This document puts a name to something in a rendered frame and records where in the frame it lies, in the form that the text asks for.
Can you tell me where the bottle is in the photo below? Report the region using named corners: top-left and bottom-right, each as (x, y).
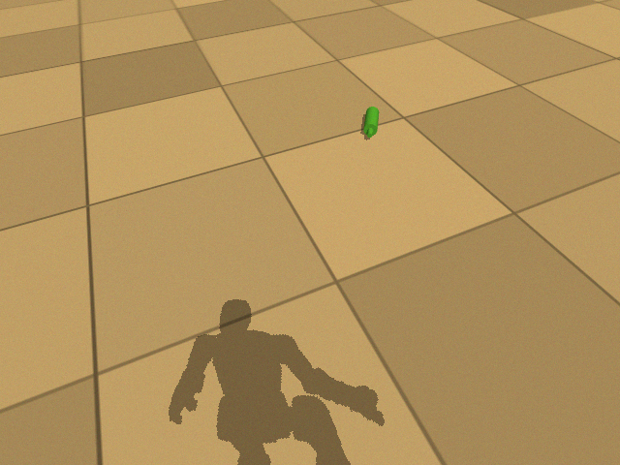
top-left (363, 107), bottom-right (379, 138)

